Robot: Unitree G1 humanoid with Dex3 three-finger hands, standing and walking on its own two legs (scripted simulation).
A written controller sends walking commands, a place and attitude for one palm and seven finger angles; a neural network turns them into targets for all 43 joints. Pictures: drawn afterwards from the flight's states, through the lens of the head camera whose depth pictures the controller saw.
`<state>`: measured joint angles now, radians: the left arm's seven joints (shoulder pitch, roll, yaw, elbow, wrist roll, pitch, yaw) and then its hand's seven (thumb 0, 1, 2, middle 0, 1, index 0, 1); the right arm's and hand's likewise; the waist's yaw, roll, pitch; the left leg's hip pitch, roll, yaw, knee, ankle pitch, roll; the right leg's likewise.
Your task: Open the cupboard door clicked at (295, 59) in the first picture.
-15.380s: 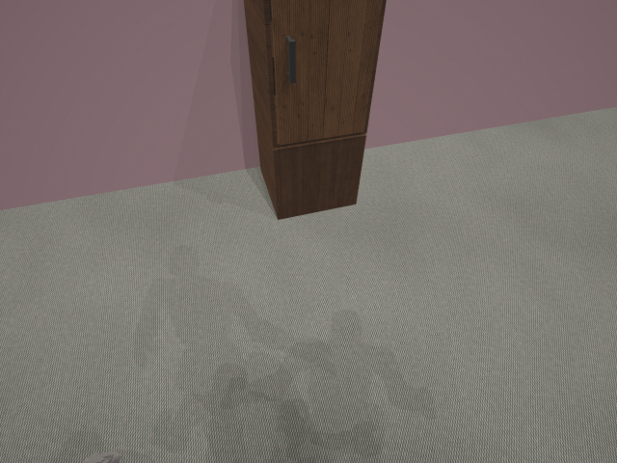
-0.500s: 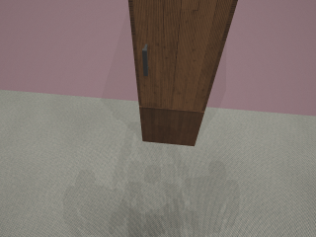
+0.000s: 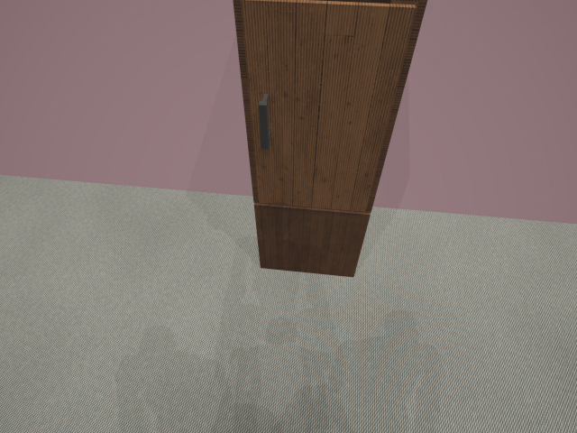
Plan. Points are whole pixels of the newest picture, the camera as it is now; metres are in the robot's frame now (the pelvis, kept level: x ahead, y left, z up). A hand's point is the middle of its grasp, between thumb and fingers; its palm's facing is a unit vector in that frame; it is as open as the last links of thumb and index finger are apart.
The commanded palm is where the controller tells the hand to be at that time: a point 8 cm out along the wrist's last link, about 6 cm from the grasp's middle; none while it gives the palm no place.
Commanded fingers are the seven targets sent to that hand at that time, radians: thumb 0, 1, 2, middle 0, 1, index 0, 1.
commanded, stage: look again from close up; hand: left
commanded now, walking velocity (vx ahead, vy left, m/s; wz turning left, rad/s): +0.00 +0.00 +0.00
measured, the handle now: (265, 122) +0.82 +0.11 -0.02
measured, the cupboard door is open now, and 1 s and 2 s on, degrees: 0 0 0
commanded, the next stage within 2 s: shuffle to correct the standing spot in 0.46 s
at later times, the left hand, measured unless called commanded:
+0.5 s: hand out of the picture -0.03 +0.14 -0.18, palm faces +0.07 -0.99 -0.14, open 7.4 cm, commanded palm none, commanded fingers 0.00 0.90 0.90 -0.20 -0.30 -0.20 -0.30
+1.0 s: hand out of the picture +0.08 +0.17 -0.19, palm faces -0.03 -0.99 -0.12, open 7.4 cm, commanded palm none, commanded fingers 0.00 0.90 0.90 -0.20 -0.30 -0.20 -0.30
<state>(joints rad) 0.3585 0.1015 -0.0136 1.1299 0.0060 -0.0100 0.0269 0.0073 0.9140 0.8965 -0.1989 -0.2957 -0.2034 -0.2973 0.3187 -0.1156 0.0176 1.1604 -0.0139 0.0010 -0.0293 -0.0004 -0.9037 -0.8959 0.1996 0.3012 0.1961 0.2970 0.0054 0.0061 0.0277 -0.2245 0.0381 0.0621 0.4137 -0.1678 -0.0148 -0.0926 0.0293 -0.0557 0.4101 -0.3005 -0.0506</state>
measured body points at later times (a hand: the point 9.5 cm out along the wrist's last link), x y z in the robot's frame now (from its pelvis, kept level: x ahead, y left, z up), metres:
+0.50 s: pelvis +0.02 +0.00 +0.00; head +0.02 -0.01 +0.45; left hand -0.03 +0.19 -0.16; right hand +0.00 -0.21 -0.17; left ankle +0.03 +0.13 -0.74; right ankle -0.05 -0.08 -0.74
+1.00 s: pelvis +0.09 +0.01 -0.01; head +0.11 +0.03 +0.44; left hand +0.08 +0.23 -0.17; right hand +0.02 -0.19 -0.16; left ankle +0.05 +0.12 -0.74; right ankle +0.05 -0.09 -0.65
